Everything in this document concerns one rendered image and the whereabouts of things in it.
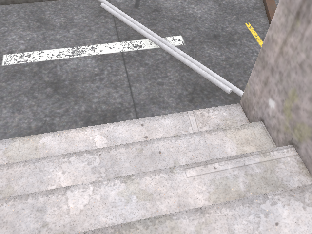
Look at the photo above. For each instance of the stairs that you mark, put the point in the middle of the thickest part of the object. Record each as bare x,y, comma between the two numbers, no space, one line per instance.
203,171

